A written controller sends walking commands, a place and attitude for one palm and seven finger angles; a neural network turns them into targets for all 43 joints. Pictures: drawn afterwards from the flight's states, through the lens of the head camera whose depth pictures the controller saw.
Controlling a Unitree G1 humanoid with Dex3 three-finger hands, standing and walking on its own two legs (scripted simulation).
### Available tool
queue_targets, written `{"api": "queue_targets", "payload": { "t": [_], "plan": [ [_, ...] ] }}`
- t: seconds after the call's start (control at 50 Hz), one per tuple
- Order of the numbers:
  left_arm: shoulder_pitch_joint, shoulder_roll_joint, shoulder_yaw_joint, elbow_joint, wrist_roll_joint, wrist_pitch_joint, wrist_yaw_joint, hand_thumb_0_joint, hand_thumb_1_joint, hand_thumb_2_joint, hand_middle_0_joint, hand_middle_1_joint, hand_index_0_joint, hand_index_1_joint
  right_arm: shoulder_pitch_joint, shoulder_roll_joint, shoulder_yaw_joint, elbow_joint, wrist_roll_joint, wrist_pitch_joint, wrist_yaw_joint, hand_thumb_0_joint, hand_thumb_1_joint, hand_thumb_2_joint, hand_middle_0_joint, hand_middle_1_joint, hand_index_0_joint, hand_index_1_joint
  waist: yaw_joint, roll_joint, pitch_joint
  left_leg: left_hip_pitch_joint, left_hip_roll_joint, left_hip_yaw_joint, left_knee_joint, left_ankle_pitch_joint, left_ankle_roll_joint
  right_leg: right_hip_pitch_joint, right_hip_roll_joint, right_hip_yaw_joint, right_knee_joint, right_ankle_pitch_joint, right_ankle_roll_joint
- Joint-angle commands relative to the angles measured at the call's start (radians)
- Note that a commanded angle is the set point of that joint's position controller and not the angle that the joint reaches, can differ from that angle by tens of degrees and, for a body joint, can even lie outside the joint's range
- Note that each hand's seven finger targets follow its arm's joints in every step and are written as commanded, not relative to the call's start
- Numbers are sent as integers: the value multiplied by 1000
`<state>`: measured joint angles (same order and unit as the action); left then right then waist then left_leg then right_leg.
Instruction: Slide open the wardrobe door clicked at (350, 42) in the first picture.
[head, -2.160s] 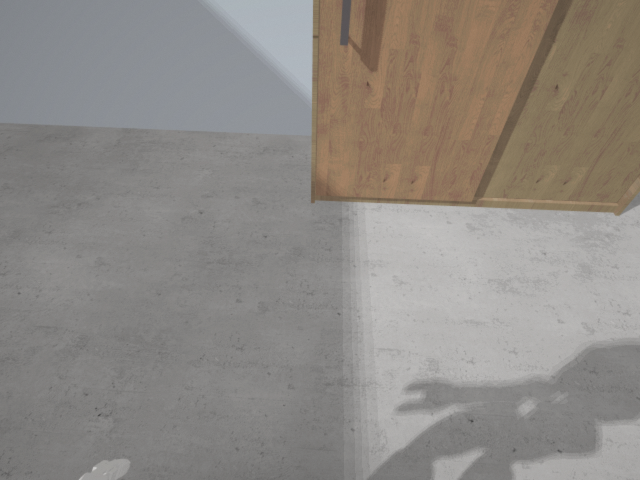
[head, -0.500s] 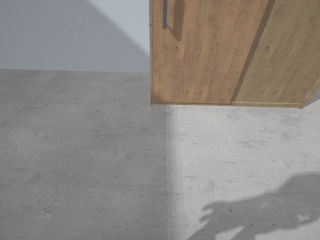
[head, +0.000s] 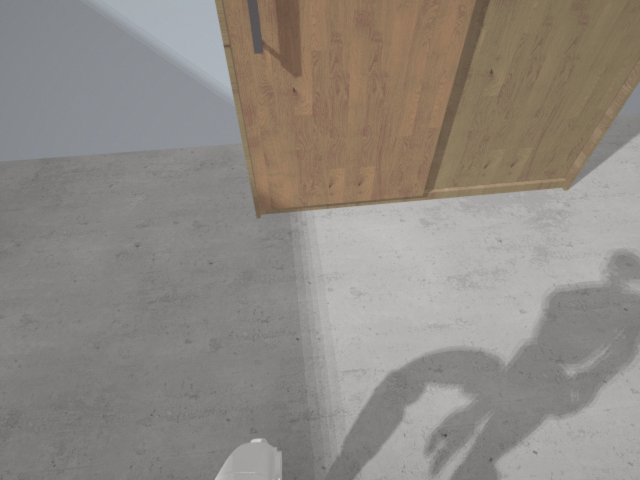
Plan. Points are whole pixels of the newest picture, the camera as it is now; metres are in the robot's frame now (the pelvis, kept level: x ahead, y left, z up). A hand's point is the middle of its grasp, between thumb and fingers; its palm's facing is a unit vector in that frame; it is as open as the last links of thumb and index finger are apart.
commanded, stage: walk to a spot facing it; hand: left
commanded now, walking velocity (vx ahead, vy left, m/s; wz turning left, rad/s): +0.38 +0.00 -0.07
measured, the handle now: (252, 0) +1.19 +0.29 +0.10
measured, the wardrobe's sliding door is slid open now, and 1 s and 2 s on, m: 0.00 0.00 0.00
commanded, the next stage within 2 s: turn to face it in 0.72 s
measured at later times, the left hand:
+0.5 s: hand (205, 363) +0.31 +0.23 -0.17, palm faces -0.04 -0.98 -0.17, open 7.4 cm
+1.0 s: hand (278, 258) +0.55 +0.14 -0.17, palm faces -0.17 -0.96 -0.22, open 7.2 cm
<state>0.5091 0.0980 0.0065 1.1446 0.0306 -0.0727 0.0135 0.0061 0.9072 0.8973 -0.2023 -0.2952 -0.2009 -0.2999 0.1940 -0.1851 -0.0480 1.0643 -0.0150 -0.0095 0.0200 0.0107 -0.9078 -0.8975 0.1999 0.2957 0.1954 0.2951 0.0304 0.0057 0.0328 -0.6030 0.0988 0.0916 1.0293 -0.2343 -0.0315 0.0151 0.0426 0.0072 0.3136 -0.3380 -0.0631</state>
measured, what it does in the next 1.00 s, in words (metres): walks ahead: left foot, then right foot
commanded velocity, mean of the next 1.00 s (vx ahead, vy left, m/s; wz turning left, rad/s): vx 0.27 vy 0.00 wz -0.08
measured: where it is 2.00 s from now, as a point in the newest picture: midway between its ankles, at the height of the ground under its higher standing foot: (347, 387)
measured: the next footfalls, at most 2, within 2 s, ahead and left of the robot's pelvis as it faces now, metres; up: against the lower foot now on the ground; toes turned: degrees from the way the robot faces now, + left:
left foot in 0.18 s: +0.25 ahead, +0.13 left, +0.00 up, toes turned +7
right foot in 0.76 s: +0.48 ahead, -0.13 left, +0.00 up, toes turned -20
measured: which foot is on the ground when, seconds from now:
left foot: up 0.00-0.16, down 0.18-0.76, up 0.78-1.00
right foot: down 0.00-0.20, up 0.22-0.74, down 0.76-1.00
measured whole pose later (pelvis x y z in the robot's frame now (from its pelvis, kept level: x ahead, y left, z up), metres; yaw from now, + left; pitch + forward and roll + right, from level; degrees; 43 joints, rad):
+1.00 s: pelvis +0.44 -0.03 +0.00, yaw -9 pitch -1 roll -1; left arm 0.19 0.17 0.05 1.04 0.03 -0.06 0.02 -0.01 0.94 0.90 -0.20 -0.30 -0.20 -0.30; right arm 0.28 -0.14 -0.05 1.06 -0.01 -0.01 -0.02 0.01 -0.91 -0.90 0.20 0.30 0.19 0.29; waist -0.05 0.02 0.06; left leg -0.52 0.13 0.07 1.03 -0.33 -0.03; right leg -0.21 -0.01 -0.19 0.46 -0.24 -0.06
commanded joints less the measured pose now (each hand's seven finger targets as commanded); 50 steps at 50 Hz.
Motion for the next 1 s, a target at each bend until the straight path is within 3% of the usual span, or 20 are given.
{"api": "queue_targets", "payload": {
  "t": [0.0,0.08,0.12,0.14,0.16,0.18,0.24,0.28,0.32,0.46,0.62,0.66,0.7,0.72,0.74,0.76,0.78,0.82,0.9,0.98],
  "plan": [
    [64,160,39,-17,-6,-19,24,0,900,900,-200,-300,-200,-300,-144,-25,-1,-117,4,-37,11,0,-900,-900,200,300,200,300,0,-118,120,-60,1,25,-176,88,14,-40,-231,128,-119,571,-98],
    [46,189,53,-9,-7,-18,27,0,900,900,-200,-300,-200,-300,-119,-29,-3,-118,7,-53,6,0,-900,-900,200,300,200,300,-24,-135,87,172,-65,64,-344,84,57,-47,-231,85,-19,826,-73],
    [19,203,58,-11,-7,-20,27,0,900,900,-200,-300,-200,-300,116,-72,-19,-44,-3,-61,-12,0,-900,-900,200,300,200,300,-126,-102,-30,447,-100,57,-437,125,86,-87,-205,47,248,901,-45],
    [25,187,60,-23,-14,-20,21,0,900,900,-200,-300,-200,-300,270,-127,-33,-6,-12,-62,-22,0,-900,-900,200,300,200,300,-183,-50,-128,662,-35,-17,-448,152,111,-202,-164,25,463,728,-26],
    [105,124,59,-33,-28,-14,11,0,900,900,-200,-300,-200,-300,362,-229,-59,15,-29,-65,-31,0,-900,-900,200,300,200,300,-174,207,-260,882,248,-410,-523,134,206,-435,-18,-46,808,141,12],
    [76,108,51,-59,-28,-18,6,0,900,900,-200,-300,-200,-300,372,-257,-60,19,-12,-57,-33,0,-900,-900,200,300,200,300,-147,256,-272,839,379,-664,-718,75,273,-537,24,22,1059,-201,3],
    [-79,101,54,-87,-7,9,-7,0,900,900,-200,-300,-200,-300,124,-83,-20,-34,-4,-66,-37,0,-900,-900,200,300,200,300,-54,42,52,390,294,-427,-841,-185,212,-605,-130,48,1095,2,9],
    [-45,68,53,-77,6,39,-17,0,900,900,-200,-300,-200,-300,109,-34,-4,-26,-6,-84,-37,0,-900,-900,200,300,200,300,-4,46,80,255,212,-235,-853,-93,153,-525,-145,34,1016,61,23],
    [-31,57,57,-80,7,57,-20,0,900,900,-200,-300,-200,-300,113,-28,-5,-18,-2,-94,-39,0,-900,-900,200,300,200,300,21,63,45,267,178,-143,-856,-1,146,-530,-149,25,965,112,36],
    [-249,93,71,-173,7,73,-38,0,900,900,-200,-300,-200,-300,214,-66,-15,-1,2,-105,-44,0,-900,-900,200,300,200,300,-19,39,90,460,192,-52,-892,128,174,-731,-191,2,731,243,77],
    [-473,86,57,-240,0,53,-45,0,900,900,-200,-300,-200,-300,351,-80,-15,55,-15,-85,-46,0,-900,-900,200,300,200,300,-99,87,122,626,220,62,-787,432,160,-630,-132,-121,367,163,31],
    [-415,95,60,-227,1,45,-43,0,900,900,-200,-300,-200,-300,343,-94,-16,56,-14,-80,-48,0,-900,-900,200,300,200,300,-66,104,83,654,219,101,-677,677,151,-521,-79,-164,319,102,3],
    [-207,134,72,-159,8,29,-37,0,900,900,-200,-300,-200,-300,309,-115,-18,48,-6,-75,-47,0,-900,-900,200,300,200,300,28,94,-46,609,176,154,-398,808,106,-231,-18,-205,223,160,-23],
    [-68,204,92,-119,12,15,-28,0,900,900,-200,-300,-200,-300,302,-96,-15,35,5,-74,-37,0,-900,-900,200,300,200,300,91,-8,-154,410,145,167,-148,608,70,40,-128,-71,201,242,-68],
    [38,316,122,-97,5,7,-13,0,900,900,-200,-300,-200,-300,330,-30,-3,1,17,-82,-35,0,-900,-900,200,300,200,300,104,-244,-288,96,-20,172,191,-166,11,307,-438,394,148,439,-198],
    [45,348,122,-88,-20,11,-6,0,900,900,-200,-300,-200,-300,252,-52,-5,-22,17,-79,-40,0,-900,-900,200,300,200,300,104,-180,-290,9,-48,25,357,-349,23,298,-491,490,59,577,-259],
    [-44,319,118,-102,-20,15,-2,0,900,900,-200,-300,-200,-300,220,-45,-11,-16,18,-77,-40,0,-900,-900,200,300,200,300,75,-125,-224,4,13,-36,382,-265,34,183,-467,391,40,453,-248],
    [-178,227,87,-130,-19,9,8,0,900,900,-200,-300,-200,-300,166,-15,-9,-18,4,-54,-37,0,-900,-900,200,300,200,300,10,10,-50,30,58,-71,317,-165,27,-102,-413,228,-6,491,-175],
    [-257,152,59,-140,-4,-6,18,0,900,900,-200,-300,-200,-300,282,46,3,25,-4,-3,-38,0,-900,-900,200,300,200,300,-84,-62,-34,153,57,-62,87,-115,2,-281,-347,-49,-21,624,-95],
    [-274,171,56,-148,-9,11,13,0,900,900,-200,-300,-200,-300,192,43,8,-16,1,5,-22,0,-900,-900,200,300,200,300,-64,-135,-8,179,25,1,-134,-21,-9,-273,-313,-144,-15,572,-63]
  ]
}}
